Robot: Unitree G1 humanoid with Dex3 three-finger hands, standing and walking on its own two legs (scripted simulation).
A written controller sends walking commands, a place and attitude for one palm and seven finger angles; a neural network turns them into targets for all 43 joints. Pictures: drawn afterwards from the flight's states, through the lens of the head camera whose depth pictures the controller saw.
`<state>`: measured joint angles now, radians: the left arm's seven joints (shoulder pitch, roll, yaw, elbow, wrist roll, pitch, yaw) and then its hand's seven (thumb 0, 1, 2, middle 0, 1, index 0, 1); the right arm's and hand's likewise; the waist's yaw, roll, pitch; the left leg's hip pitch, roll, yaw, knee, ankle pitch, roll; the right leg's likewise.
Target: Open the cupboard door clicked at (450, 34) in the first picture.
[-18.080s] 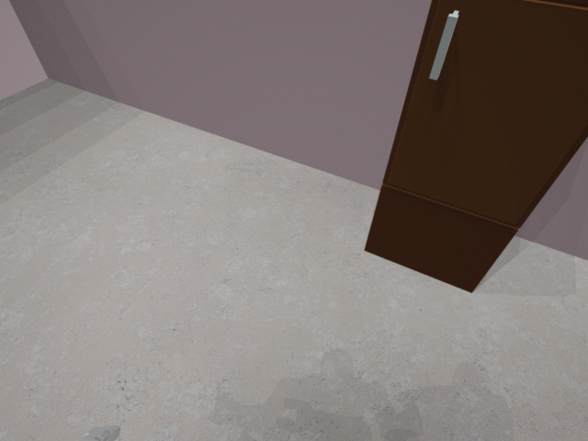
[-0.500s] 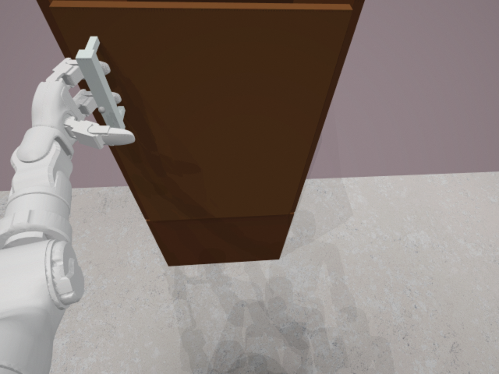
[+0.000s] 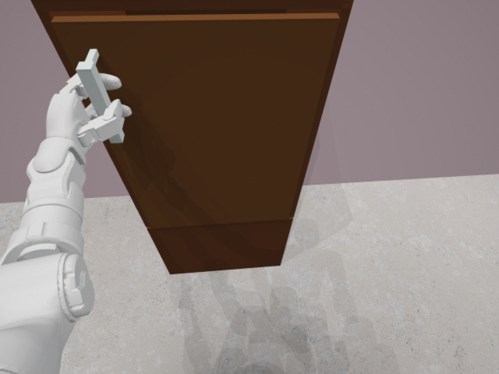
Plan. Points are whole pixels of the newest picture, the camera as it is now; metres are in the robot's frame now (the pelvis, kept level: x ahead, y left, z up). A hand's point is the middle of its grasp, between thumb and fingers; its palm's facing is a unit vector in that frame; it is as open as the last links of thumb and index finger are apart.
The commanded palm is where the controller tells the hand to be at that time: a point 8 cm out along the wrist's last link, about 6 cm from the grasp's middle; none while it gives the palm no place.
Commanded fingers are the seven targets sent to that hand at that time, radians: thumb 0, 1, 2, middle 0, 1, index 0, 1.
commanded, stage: close the thumb around the handle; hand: left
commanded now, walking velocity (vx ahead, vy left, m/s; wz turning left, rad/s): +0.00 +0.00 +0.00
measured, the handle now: (105, 98) +0.52 +0.22 +0.15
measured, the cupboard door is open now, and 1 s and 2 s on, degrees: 0 29 39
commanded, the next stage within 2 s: pull the door open along its arc in 0.04 s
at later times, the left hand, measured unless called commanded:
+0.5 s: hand (113, 139) +0.43 +0.19 +0.15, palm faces +0.03 -1.00 +0.01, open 5.8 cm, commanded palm +0.37 +0.24 +0.15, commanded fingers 0.00 0.90 0.90 -0.40 -1.35 -0.40 -1.35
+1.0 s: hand (155, 208) +0.30 +0.11 +0.16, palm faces +0.39 -0.92 +0.04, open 6.1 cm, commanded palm +0.24 +0.15 +0.15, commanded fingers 0.00 0.90 0.90 -0.40 -1.35 -0.40 -1.35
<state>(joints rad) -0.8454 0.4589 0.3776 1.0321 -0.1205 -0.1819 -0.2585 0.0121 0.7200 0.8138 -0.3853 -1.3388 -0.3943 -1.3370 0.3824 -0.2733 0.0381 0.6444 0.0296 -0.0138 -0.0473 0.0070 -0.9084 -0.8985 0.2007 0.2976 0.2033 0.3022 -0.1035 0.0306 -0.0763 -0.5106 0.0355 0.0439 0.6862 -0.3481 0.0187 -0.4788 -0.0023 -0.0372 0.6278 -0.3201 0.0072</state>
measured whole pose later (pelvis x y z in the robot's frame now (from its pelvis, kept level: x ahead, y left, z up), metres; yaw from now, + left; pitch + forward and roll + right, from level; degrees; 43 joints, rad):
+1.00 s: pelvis +0.02 -0.02 +0.01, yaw +2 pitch -2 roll +0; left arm 0.04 -0.04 -0.04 -0.24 -0.06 0.30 0.38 0.02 0.70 0.77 -0.33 -1.30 -0.34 -1.32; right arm 0.10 -0.18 0.05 0.57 -0.01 0.06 -0.01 0.01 -0.91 -0.90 0.20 0.30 0.20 0.30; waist 0.04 0.05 -0.07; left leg -0.18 0.03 0.02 0.52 -0.31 -0.01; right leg -0.16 0.00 -0.06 0.51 -0.32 -0.02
